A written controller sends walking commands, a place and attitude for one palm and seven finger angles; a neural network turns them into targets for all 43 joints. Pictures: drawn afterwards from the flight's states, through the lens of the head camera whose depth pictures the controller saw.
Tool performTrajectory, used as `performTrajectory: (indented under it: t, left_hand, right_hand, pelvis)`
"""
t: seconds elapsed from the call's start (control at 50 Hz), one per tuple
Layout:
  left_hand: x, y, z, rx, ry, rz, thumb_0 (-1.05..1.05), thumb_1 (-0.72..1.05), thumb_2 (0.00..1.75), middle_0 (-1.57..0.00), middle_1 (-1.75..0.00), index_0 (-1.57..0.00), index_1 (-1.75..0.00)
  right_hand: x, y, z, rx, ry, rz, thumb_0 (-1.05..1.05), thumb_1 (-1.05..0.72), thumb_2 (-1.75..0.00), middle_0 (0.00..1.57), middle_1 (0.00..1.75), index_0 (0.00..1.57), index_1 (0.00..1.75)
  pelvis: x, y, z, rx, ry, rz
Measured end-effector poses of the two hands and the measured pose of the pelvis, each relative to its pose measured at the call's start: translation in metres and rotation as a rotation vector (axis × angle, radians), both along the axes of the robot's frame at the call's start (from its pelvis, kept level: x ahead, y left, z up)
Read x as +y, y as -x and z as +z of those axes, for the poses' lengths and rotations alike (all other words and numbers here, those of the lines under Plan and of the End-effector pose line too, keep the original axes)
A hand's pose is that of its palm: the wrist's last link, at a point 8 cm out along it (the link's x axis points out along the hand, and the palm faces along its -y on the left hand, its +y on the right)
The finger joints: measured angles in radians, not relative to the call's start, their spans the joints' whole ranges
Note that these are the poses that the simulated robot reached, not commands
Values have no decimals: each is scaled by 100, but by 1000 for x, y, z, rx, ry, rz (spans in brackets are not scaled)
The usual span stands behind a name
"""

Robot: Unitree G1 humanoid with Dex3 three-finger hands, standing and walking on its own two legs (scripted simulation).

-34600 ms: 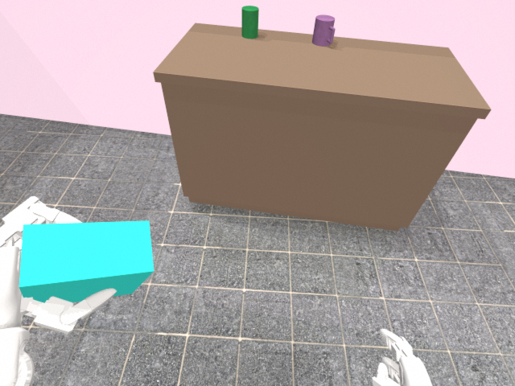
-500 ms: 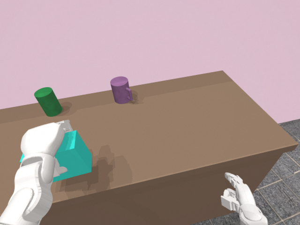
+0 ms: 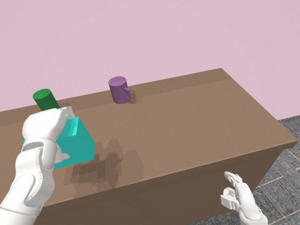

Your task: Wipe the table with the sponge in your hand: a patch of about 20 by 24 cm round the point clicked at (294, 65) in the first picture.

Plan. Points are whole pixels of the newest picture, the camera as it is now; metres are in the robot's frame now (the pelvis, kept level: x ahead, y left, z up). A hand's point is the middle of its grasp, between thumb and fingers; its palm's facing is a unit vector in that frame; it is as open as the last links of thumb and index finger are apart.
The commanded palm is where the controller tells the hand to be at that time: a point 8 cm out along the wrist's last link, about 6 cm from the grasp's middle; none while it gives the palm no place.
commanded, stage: lift the sponge slowly off the table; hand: left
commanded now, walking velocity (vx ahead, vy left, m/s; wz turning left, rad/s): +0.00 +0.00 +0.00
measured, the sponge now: (66, 148) +0.26 +0.28 +0.09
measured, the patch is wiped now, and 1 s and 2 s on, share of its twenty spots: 0.95 0.95 0.95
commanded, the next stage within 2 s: bring the sponge back beside the body in 0.24 s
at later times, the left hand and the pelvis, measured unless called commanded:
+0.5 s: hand (58, 136) +0.25 +0.27 +0.15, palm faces +0.13 -0.08 -0.99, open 10.1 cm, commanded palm +0.21 +0.28 +0.22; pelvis +0.00 +0.00 +0.00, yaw -1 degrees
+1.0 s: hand (48, 147) +0.22 +0.29 +0.14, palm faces +0.13 -0.08 -0.99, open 10.1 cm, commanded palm +0.18 +0.28 +0.21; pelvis +0.00 +0.00 +0.00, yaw -1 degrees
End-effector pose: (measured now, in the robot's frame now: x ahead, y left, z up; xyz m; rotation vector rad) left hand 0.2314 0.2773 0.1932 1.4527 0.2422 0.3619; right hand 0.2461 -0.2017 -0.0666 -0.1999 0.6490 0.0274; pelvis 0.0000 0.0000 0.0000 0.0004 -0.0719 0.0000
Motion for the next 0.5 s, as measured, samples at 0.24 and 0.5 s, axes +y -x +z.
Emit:
performTrajectory:
  t: [0.24,0.5]
  left_hand:
    - [7,-1,21,-75,12,44,-1,-50,106,-72,-133,-74,-132]
    - [-7,9,11,-41,0,-13,-1,-50,106,-72,-133,-74,-132]
  right_hand:
    - [1,-1,2,2,-8,1,1,-90,-90,20,30,20,31]
    - [2,0,1,-4,-18,7,1,-90,-90,20,30,19,30]
  pelvis:
    - [-1,0,0,1,0,-3]
    - [-2,0,-1,2,-2,-11]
